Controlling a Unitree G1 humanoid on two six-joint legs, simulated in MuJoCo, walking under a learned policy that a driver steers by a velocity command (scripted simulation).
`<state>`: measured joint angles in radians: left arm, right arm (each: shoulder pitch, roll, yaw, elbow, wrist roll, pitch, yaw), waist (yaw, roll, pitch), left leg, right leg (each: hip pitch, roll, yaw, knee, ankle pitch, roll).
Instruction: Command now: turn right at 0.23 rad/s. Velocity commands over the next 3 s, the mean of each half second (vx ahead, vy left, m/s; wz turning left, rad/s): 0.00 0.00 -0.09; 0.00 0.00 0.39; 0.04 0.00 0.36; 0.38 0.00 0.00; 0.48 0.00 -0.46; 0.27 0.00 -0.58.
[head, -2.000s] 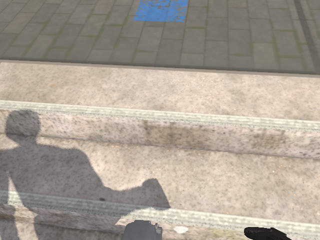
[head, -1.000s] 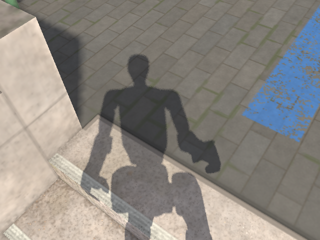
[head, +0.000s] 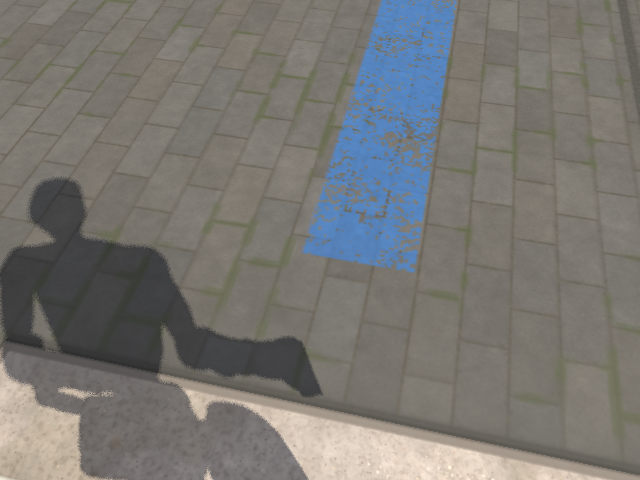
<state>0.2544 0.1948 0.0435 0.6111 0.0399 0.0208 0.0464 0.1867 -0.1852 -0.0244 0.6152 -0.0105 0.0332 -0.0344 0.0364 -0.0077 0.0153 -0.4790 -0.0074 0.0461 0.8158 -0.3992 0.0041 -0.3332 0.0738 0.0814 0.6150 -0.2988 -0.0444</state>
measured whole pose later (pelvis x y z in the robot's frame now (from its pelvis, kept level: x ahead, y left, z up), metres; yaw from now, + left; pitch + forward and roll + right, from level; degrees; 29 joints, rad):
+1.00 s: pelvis +0.03 +0.01 -0.01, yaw +14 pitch +1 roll +0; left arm 0.25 0.24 0.06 0.68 0.03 0.01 0.05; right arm 0.16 -0.20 -0.06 0.63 -0.02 0.03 0.02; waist 0.02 -0.05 0.02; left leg -0.39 -0.03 0.07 0.65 -0.26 0.06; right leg -0.30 -0.11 -0.17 0.77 -0.47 0.02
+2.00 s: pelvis +0.20 +0.15 -0.01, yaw +23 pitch +7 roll -1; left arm 0.52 0.16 0.06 0.91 0.05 -0.08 0.03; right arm 0.00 -0.16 -0.03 0.57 -0.01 -0.05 0.04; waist 0.10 -0.01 -0.06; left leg -0.69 0.08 0.02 0.98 -0.42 0.09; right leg 0.05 -0.08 0.06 0.32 -0.41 0.02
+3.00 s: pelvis +0.72 +0.43 +0.16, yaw -12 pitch +1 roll -1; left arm 0.22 0.32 0.08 0.68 0.03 0.03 -0.01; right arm 0.17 -0.22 0.00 0.64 -0.02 -0.05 -0.04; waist 0.03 -0.04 0.06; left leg -0.40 0.01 0.09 0.49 -0.12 0.06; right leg -0.53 0.10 0.06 1.30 -0.45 0.03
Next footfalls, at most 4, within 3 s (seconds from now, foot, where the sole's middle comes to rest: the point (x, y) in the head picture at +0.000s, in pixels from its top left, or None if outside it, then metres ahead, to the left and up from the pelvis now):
0.04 left None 0.09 0.10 -0.76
0.96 left None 0.08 0.11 -0.76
1.42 right None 0.11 -0.09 -0.76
1.90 left None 0.22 0.27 -0.65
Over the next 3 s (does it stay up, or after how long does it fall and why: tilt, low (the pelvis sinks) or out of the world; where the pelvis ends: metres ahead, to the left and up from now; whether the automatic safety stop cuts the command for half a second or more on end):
stays up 0.72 0.43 0.16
